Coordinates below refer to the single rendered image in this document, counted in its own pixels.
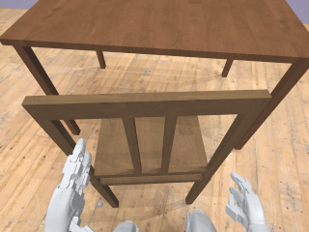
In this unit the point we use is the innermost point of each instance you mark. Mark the left robot hand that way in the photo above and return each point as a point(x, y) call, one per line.
point(68, 197)

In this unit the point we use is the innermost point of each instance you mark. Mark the chair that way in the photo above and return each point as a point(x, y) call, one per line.
point(150, 138)

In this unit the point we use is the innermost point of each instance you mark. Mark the table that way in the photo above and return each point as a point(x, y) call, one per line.
point(244, 30)

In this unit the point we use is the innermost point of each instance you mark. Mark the robot right shin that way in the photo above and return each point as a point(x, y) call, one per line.
point(198, 211)

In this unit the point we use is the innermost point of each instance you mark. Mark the right robot hand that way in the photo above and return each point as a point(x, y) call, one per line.
point(249, 209)

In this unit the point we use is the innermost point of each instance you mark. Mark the left robot thigh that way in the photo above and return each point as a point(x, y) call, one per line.
point(126, 227)

